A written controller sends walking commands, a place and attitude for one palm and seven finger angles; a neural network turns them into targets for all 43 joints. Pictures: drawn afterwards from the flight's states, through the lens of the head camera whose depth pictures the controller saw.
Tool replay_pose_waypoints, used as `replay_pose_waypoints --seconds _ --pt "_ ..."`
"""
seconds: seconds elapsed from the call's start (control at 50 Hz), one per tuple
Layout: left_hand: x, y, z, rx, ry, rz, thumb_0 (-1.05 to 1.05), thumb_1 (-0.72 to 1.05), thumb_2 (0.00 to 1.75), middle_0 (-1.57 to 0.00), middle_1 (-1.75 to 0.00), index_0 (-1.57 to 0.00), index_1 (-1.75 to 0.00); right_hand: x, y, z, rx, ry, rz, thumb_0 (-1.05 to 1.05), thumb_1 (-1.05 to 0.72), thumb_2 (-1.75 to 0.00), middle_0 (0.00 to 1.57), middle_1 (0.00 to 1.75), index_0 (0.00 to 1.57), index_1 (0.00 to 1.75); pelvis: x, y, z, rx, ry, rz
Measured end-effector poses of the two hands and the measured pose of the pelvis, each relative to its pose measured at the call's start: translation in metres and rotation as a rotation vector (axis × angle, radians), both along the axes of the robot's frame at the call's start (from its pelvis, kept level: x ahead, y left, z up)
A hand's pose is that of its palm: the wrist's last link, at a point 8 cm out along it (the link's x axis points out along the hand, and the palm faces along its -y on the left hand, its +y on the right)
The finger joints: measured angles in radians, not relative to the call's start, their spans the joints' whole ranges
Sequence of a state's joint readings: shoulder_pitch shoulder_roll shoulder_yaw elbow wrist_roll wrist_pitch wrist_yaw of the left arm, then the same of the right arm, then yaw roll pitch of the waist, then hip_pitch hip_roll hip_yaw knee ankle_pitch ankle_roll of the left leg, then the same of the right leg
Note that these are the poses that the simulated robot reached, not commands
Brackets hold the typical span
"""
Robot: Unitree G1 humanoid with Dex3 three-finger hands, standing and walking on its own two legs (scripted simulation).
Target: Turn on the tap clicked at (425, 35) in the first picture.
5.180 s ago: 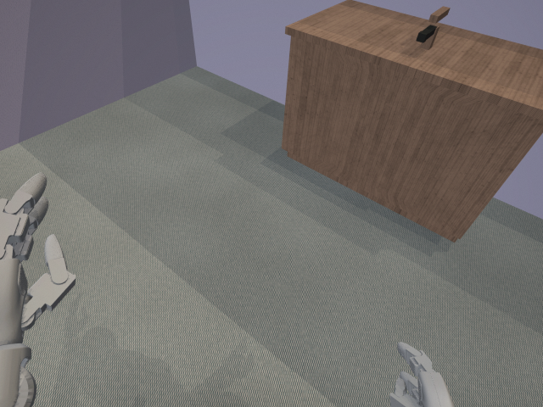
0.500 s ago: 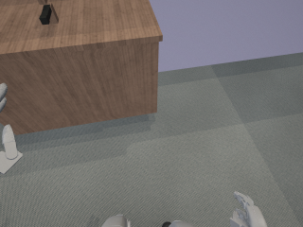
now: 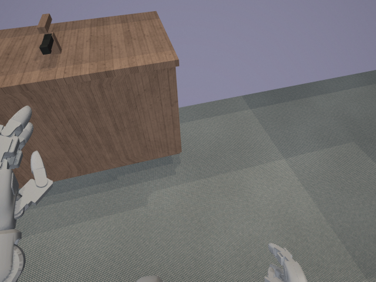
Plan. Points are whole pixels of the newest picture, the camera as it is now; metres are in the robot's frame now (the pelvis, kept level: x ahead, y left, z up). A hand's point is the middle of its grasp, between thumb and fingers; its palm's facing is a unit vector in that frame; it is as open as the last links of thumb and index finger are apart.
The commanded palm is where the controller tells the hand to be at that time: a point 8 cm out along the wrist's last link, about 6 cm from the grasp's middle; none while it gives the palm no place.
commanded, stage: take the last steps up to it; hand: left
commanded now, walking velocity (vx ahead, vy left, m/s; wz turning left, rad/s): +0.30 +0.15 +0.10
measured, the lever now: (45, 49) +0.87 +0.59 +0.06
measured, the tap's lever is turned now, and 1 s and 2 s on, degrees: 0 0 0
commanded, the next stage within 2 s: none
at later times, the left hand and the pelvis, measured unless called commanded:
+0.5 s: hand (30, 166) +0.26 +0.27 +0.18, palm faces +0.43 -0.78 -0.46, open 7.5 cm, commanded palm +0.20 +0.32 +0.19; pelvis +0.05 +0.03 -0.01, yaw +4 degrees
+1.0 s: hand (17, 104) +0.40 +0.36 +0.19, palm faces +0.37 -0.81 -0.46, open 7.5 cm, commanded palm +0.33 +0.41 +0.19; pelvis +0.17 +0.13 +0.00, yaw +0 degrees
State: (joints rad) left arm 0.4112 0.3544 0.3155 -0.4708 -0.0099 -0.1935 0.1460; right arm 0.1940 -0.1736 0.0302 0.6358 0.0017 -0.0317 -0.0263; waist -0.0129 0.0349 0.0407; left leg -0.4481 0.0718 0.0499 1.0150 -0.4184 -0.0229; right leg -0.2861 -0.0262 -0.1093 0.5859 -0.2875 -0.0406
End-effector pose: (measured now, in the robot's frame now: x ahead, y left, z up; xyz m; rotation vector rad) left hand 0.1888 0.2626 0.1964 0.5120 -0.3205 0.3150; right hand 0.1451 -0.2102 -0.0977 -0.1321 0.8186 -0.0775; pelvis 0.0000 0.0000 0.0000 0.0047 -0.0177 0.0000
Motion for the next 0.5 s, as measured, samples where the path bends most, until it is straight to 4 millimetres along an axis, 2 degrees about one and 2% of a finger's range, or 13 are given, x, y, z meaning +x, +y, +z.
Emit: replay_pose_waypoints --seconds 0.14,0.24,0.3,0.38,0.5 --pt "-0.009 0.017 0.001 0.051 0.082 0.027 0.02 0.88 0.9 -0.21 -0.3 -0.21 -0.3 -0.026 -0.037 0.01 -0.11 0.11 -0.07 0.01 -0.9 -0.9 0.2 0.3 0.2 0.3 0.006 0.004 0.012 0.023 0.035 0.019" --pt "-0.009 0.037 -0.003 0.014 0.028 0.061 0.02 0.88 0.9 -0.21 -0.3 -0.21 -0.3 -0.017 -0.041 0.015 -0.202 0.095 -0.067 0.02 -0.9 -0.9 0.2 0.3 0.2 0.3 0.017 0.022 0.005 0.006 0.027 0.033" --pt "-0.002 0.048 -0.005 0.008 -0.02 0.069 0.02 0.88 0.9 -0.21 -0.3 -0.21 -0.3 -0.002 -0.029 0.014 -0.194 0.047 -0.082 0.02 -0.9 -0.9 0.2 0.3 0.2 0.3 0.023 0.03 -0.001 0.021 0.009 0.029" --pt "0.013 0.055 -0.005 0.018 -0.007 0.086 0.02 0.88 0.9 -0.21 -0.3 -0.21 -0.3 0.024 0.0 0.012 -0.108 -0.016 -0.064 0.01 -0.9 -0.9 0.2 0.3 0.2 0.3 0.035 0.032 0.001 0.007 0.01 0.036" --pt "0.029 0.045 -0.005 0.044 -0.011 0.071 0.02 0.88 0.9 -0.21 -0.3 -0.21 -0.3 0.065 0.035 -0.01 0.004 -0.04 0.021 0.01 -0.9 -0.9 0.2 0.3 0.2 0.3 0.054 0.032 -0.01 -0.007 0.001 0.064"
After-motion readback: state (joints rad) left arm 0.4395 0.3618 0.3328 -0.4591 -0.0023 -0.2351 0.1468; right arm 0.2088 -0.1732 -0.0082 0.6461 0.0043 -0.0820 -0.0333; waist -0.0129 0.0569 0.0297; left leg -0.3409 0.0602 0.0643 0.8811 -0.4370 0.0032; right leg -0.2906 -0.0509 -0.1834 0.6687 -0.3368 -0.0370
